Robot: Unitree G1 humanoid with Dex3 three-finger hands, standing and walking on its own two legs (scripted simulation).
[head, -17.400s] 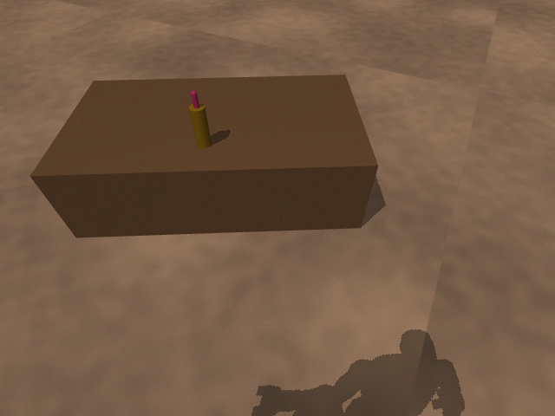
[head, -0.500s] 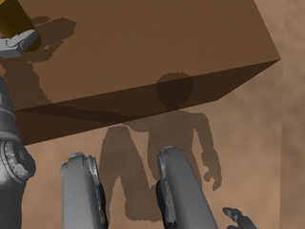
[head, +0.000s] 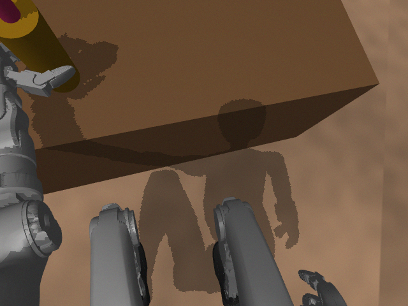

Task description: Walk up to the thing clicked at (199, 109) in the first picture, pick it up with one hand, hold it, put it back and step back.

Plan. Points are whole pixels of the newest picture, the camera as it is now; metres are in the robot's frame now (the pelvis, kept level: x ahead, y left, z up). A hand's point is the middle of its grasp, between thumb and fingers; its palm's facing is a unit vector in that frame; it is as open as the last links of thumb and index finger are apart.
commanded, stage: settle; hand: left
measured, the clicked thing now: (32, 40) +0.53 +0.24 +0.06
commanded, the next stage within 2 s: lift in 0.66 s
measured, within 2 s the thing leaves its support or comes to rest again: neither
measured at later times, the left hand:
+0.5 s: hand out of the picture +0.54 +0.27 +0.09, palm faces +0.25 -0.97 -0.04, open 9.6 cm
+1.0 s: hand out of the picture +0.54 +0.27 +0.12, palm faces +0.25 -0.97 -0.03, open 9.6 cm
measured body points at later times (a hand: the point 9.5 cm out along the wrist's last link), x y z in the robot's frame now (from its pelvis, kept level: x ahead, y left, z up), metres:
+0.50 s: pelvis +0.01 +0.01 +0.07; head +0.22 +0.06 +0.46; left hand +0.52 +0.32 +0.09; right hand +0.06 -0.26 -0.04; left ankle +0.09 +0.15 -0.42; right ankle +0.06 -0.13 -0.42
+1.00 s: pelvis +0.02 +0.01 +0.11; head +0.22 +0.07 +0.51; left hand +0.52 +0.32 +0.12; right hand +0.09 -0.24 -0.02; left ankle +0.09 +0.15 -0.42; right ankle +0.06 -0.13 -0.42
